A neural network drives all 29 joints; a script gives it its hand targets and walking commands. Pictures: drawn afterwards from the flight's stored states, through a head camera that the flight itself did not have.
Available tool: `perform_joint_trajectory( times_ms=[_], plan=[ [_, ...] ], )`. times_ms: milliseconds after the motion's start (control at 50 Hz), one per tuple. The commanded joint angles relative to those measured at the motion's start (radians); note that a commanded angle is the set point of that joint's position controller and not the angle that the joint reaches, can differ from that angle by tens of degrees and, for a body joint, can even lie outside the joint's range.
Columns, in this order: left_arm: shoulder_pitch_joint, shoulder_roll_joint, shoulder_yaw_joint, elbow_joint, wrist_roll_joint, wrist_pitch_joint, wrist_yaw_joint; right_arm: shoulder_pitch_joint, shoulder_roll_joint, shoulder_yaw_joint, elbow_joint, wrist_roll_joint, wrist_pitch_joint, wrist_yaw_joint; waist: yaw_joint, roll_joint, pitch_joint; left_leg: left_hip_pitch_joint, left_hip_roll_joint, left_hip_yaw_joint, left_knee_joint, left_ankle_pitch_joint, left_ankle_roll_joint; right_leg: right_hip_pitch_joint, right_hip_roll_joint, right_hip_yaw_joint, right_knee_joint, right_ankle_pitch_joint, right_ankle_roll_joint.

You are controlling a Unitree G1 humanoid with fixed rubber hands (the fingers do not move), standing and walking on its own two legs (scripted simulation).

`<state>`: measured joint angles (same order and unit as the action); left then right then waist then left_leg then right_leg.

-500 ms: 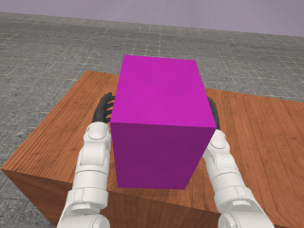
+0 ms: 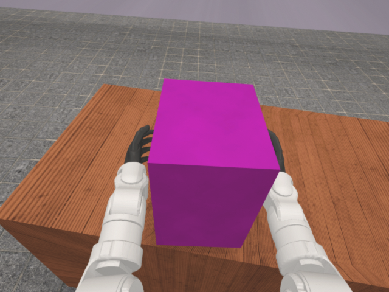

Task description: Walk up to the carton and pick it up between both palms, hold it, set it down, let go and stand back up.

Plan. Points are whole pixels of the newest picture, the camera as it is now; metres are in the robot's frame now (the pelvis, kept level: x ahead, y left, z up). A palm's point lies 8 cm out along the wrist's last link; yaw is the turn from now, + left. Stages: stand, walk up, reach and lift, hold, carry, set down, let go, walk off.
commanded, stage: set down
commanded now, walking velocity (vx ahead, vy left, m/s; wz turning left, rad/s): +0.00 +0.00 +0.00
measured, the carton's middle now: (203, 166) +0.39 -0.07 +0.06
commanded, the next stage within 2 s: none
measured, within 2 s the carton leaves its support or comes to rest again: rests again in 1.20 s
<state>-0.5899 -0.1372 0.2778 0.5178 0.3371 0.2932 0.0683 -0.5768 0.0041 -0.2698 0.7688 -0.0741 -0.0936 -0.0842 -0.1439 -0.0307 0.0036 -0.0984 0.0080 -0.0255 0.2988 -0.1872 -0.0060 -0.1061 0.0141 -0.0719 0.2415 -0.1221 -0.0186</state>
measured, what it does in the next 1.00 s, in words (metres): stands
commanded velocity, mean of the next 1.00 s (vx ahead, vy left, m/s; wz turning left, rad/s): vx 0.00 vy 0.00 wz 0.00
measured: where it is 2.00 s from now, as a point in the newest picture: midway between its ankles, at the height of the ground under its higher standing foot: outside the picture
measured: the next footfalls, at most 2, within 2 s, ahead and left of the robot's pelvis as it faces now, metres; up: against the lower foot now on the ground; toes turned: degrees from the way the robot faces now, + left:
none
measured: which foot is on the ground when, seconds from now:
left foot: down 0.00-1.00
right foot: down 0.00-1.00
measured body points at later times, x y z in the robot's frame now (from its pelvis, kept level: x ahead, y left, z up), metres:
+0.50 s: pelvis +0.00 +0.00 +0.00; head +0.01 +0.01 +0.45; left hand +0.40 +0.07 +0.07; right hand +0.36 -0.22 +0.08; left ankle -0.02 +0.12 -0.75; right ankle +0.01 -0.10 -0.75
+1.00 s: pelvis +0.00 +0.00 +0.00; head +0.02 +0.01 +0.45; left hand +0.40 +0.07 +0.05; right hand +0.36 -0.22 +0.06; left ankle -0.02 +0.12 -0.75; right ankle +0.01 -0.10 -0.75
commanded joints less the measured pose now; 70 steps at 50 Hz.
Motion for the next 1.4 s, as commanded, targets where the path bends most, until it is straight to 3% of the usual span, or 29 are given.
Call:
perform_joint_trajectory(
  times_ms=[0,140,220,440,540,560,580,640,720,860,940,1020,1120,1180,1260,1280,1380],
  plan=[
    [-0.528,-0.52,-0.362,-0.097,-0.054,-0.086,-0.1,-0.604,0.427,0.293,-0.184,-0.028,-0.083,0.111,-0.003,0.016,-0.44,0.07,-0.025,0.034,-0.013,0.188,-0.038,0.206,0.015,-0.055,0.071,0.481,0.074],
    [-0.538,-0.505,-0.33,-0.056,-0.05,-0.121,-0.095,-0.6,0.444,0.265,-0.157,-0.062,-0.103,0.119,0.001,-0.007,-0.446,0.037,-0.026,0.039,-0.014,0.177,-0.03,0.218,0.011,-0.047,0.073,0.497,0.077],
    [-0.533,-0.516,-0.331,-0.015,-0.045,-0.143,-0.088,-0.581,0.437,0.25,-0.131,-0.083,-0.114,0.12,-0.01,0.005,-0.453,0.035,-0.026,0.039,-0.01,0.191,-0.037,0.21,0.013,-0.05,0.075,0.52,0.075],
    [-0.545,-0.518,-0.303,0.044,-0.027,-0.192,-0.076,-0.592,0.449,0.223,-0.095,-0.107,-0.143,0.134,0.012,0.018,-0.45,-0.015,-0.021,0.044,-0.021,0.136,-0.031,0.2,0.004,-0.041,0.071,0.452,0.064],
    [-0.551,-0.533,-0.302,0.053,-0.032,-0.219,-0.069,-0.576,0.458,0.206,-0.07,-0.136,-0.156,0.14,-0.003,0.006,-0.481,0.008,-0.011,0.038,-0.015,0.17,-0.037,0.182,0.013,-0.049,0.072,0.476,0.06],
    [-0.551,-0.528,-0.296,0.065,-0.026,-0.226,-0.07,-0.578,0.467,0.207,-0.069,-0.135,-0.159,0.138,0.011,0.005,-0.475,-0.012,-0.016,0.043,-0.014,0.169,-0.034,0.19,0.008,-0.043,0.074,0.48,0.064],
    [-0.56,-0.533,-0.306,0.056,-0.031,-0.23,-0.068,-0.577,0.455,0.192,-0.057,-0.135,-0.159,0.139,-0.005,0.015,-0.469,-0.01,-0.011,0.039,-0.016,0.167,-0.041,0.182,0.01,-0.044,0.071,0.476,0.06],
    [-0.553,-0.537,-0.307,0.063,-0.028,-0.245,-0.059,-0.558,0.465,0.205,-0.042,-0.138,-0.165,0.143,0.003,0.021,-0.487,0.01,-0.008,0.037,-0.01,0.189,-0.038,0.178,0.007,-0.04,0.074,0.481,0.057],
    [-0.54,-0.515,-0.261,0.114,-0.009,-0.253,-0.068,-0.562,0.468,0.191,-0.034,-0.157,-0.165,0.142,0.013,-0.005,-0.445,-0.057,-0.011,0.042,-0.037,0.11,-0.022,0.204,-0.001,-0.035,0.074,0.448,0.062],
    [-0.541,-0.523,-0.267,0.12,-0.004,-0.292,-0.058,-0.545,0.48,0.18,-0.019,-0.174,-0.196,0.147,0.014,0.021,-0.478,-0.029,-0.008,0.044,-0.015,0.178,-0.034,0.178,0.002,-0.032,0.073,0.479,0.055],
    [-0.531,-0.519,-0.256,0.13,0.004,-0.309,-0.063,-0.523,0.482,0.167,0.014,-0.193,-0.203,0.139,0.011,0.012,-0.451,-0.061,-0.006,0.045,-0.027,0.141,-0.03,0.181,0.0,-0.033,0.072,0.465,0.057],
    [-0.547,-0.545,-0.3,0.125,-0.012,-0.351,-0.045,-0.53,0.483,0.163,0.01,-0.206,-0.236,0.14,0.0,0.038,-0.515,-0.038,-0.002,0.038,0.001,0.199,-0.046,0.152,0.002,-0.036,0.083,0.5,0.043],
    [-0.52,-0.538,-0.275,0.165,0.008,-0.373,-0.047,-0.522,0.496,0.183,0.02,-0.201,-0.25,0.133,0.018,0.024,-0.507,-0.104,-0.006,0.044,-0.006,0.177,-0.03,0.188,-0.002,-0.022,0.092,0.523,0.05],
    [-0.527,-0.542,-0.284,0.154,0.004,-0.385,-0.041,-0.513,0.484,0.167,0.036,-0.214,-0.255,0.135,0.001,0.029,-0.515,-0.079,-0.001,0.041,-0.005,0.19,-0.038,0.163,0.004,-0.028,0.086,0.515,0.046],
    [-0.499,-0.531,-0.262,0.193,0.018,-0.397,-0.044,-0.506,0.494,0.182,0.031,-0.213,-0.264,0.134,0.027,0.011,-0.501,-0.113,-0.001,0.043,-0.008,0.175,-0.025,0.182,-0.004,-0.018,0.09,0.52,0.05],
    [-0.495,-0.53,-0.263,0.194,0.011,-0.401,-0.045,-0.502,0.493,0.175,0.036,-0.219,-0.266,0.133,0.01,0.013,-0.515,-0.108,0.0,0.039,-0.008,0.178,-0.023,0.186,-0.003,-0.02,0.088,0.527,0.047],
    [-0.492,-0.512,-0.232,0.211,0.032,-0.416,-0.056,-0.478,0.495,0.152,0.061,-0.244,-0.273,0.128,0.015,0.002,-0.467,-0.135,-0.002,0.046,-0.026,0.132,-0.016,0.187,-0.009,-0.015,0.084,0.499,0.054]
  ],
)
